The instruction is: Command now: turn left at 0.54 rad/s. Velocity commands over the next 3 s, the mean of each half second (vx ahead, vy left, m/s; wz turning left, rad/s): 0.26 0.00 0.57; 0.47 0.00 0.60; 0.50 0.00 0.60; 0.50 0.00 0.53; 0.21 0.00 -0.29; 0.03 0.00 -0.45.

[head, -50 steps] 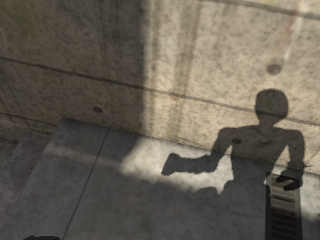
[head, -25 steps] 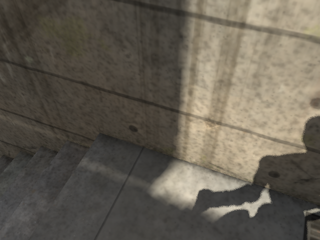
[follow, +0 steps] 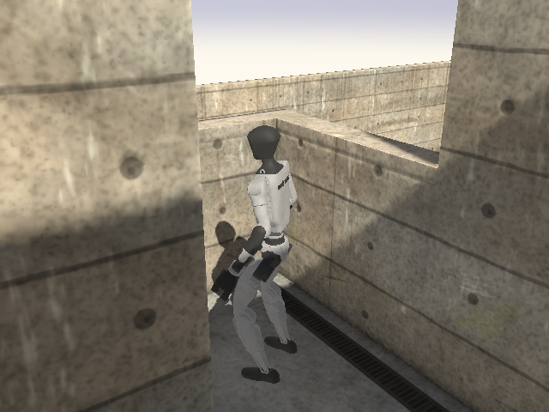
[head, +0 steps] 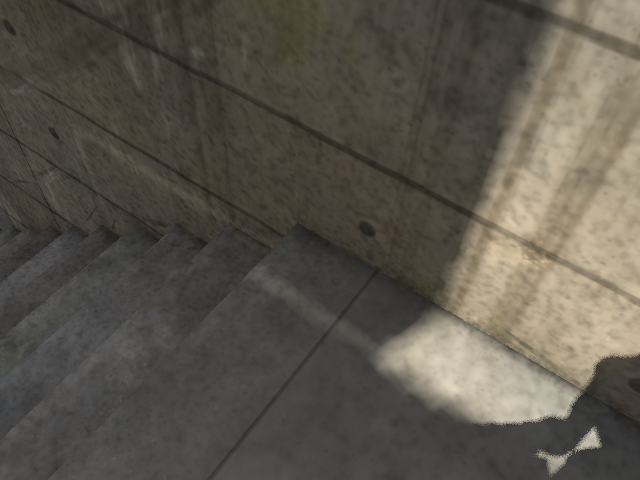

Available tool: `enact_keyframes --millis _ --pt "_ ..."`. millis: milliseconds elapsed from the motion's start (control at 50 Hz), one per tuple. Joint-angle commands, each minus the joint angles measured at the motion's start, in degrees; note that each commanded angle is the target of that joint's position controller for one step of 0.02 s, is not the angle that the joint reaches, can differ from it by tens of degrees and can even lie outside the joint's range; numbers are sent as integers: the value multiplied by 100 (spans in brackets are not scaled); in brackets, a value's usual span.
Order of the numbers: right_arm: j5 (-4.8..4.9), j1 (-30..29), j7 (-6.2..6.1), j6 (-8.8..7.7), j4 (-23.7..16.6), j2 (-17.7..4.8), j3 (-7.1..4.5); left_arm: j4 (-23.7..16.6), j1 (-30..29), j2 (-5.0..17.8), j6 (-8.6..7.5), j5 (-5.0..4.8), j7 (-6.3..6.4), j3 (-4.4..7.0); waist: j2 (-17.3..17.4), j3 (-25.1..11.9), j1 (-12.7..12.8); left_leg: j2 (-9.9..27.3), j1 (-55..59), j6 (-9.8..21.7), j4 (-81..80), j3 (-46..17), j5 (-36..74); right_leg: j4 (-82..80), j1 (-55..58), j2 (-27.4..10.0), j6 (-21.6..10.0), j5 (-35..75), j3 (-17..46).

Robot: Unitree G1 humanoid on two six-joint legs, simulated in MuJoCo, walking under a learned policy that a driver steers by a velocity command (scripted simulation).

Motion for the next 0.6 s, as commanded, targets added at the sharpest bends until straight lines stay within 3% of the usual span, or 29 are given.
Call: enact_keyframes --millis 20,40,60,80,100,120,140,160,180,200,280,400,460,480,500,520,540,560,580,600 --pt "-8 585 52 -57 -136 -776 -270 -143 317 638 -31 -16 -40 189 105 -679 -259 -246 1323 401 -1630 -170 1449 789 -382 -571 -430 300 57" --pt "-24 622 -79 -77 -305 -1651 -461 -406 472 266 -10 318 -78 70 2172 -500 -48 1241 1861 1120 -1918 -2554 3589 2777 -2135 195 190 -2343 -325" --pt "-205 773 -38 -214 -412 -1682 -449 -684 -254 417 -92 189 -43 98 1658 -1139 -469 1799 1435 2127 -2350 -3619 2043 3622 -2456 571 87 -2575 959" --pt "-198 839 11 -376 -337 -1453 -405 -734 -604 636 -149 -13 -21 190 936 -835 -550 1572 1531 2018 -2649 -3389 353 3759 -2800 482 -108 -2054 1266" --pt "-60 735 25 -480 -290 -1249 -355 -732 -673 643 -223 -72 -24 224 838 -493 -474 1383 1523 1717 -2841 -3295 -1181 3610 -3124 376 -299 -1475 1362" --pt "42 508 1 -527 -347 -1035 -286 -572 -580 684 -284 -35 -6 271 820 -301 -405 1288 1546 1490 -2923 -3223 -1584 3484 -3248 273 -363 -1001 1446" --pt "50 370 -41 -547 -382 -906 -230 -507 -465 702 -343 13 -16 297 944 -210 -302 1132 1468 1374 -3015 -3040 -1468 3235 -3144 232 -382 -564 1545" --pt "-4 395 -68 -571 -403 -798 -185 -469 -417 688 -414 26 -60 311 1005 -240 -254 995 1498 1334 -3096 -2924 -1214 3057 -3011 272 -390 -203 1566" --pt "-48 446 -85 -591 -377 -753 -184 -477 -457 661 -497 -6 -107 315 911 -299 -233 920 1633 1323 -3105 -2809 -789 2777 -2955 307 -383 45 1560" --pt "-55 553 -98 -619 -367 -723 -184 -451 -490 599 -568 23 -159 306 757 -373 -267 874 1802 1333 -3100 -2667 -352 2498 -2933 348 -357 294 1538" --pt "-58 759 -93 -676 -279 -854 -237 -484 -738 424 -681 101 -266 260 730 -354 -366 698 1775 1387 -3064 -2344 515 1298 -2622 474 -143 923 1530" --pt "29 1036 -51 -610 -171 -949 -288 -654 -1259 361 -807 10 -400 167 731 -52 -591 585 1102 1468 -2851 -2519 272 316 -1746 692 -47 876 1393" --pt "35 1006 -18 -596 -178 -893 -288 -624 -1000 532 -928 -52 -439 202 875 -149 -400 552 1051 1409 -2562 -2852 458 42 -991 782 -220 621 1330" --pt "-903 776 272 -773 -329 -300 82 -486 -239 -108 -882 528 -537 -158 528 -422 -30 1052 873 1355 -2635 -3025 619 664 -379 495 -445 372 1396" --pt "-849 531 356 -842 -326 -236 74 -426 113 86 -881 401 -550 -81 379 -206 309 835 423 1206 -2205 -3011 844 372 227 454 -620 400 1317" --pt "-711 725 392 -869 -270 -271 83 -284 629 460 -896 379 -547 58 -69 -475 539 143 275 961 -1155 -2700 946 -20 1026 516 -704 354 1312" --pt "-507 1161 392 -912 -365 44 121 -166 1417 724 -946 439 -517 110 -860 -1536 594 -837 -43 663 687 -2045 442 61 2278 -146 -1498 543 2125" --pt "-549 1609 472 -1019 -503 347 192 -280 1918 1068 -979 440 -540 79 -1893 -2097 382 -1642 -2486 232 2639 -1587 -1497 -803 3928 -1456 -2877 -213 5228" --pt "-596 839 518 -1101 -376 -394 -14 -260 1595 445 -989 515 -594 -80 -751 -510 487 -947 -3775 288 3669 -1335 -898 -1500 2883 -1584 -2465 -1402 5451" --pt "-552 688 413 -1098 -201 -372 -29 -339 1003 194 -982 378 -650 -183 -699 -93 231 -492 -3671 367 3969 -1149 -140 -1601 1860 -1484 -2197 -1972 4603"
Next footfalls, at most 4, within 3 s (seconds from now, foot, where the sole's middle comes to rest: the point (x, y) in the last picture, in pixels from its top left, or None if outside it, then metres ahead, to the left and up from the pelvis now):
0.02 left None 0.04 0.11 -0.77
0.52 right None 0.27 -0.08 -0.77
1.02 left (163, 462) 0.47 0.32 -0.77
1.38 right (222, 357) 0.70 0.23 -0.77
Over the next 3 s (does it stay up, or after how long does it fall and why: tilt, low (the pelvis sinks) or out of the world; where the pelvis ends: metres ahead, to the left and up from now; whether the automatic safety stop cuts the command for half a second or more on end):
stays up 0.72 0.72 -0.37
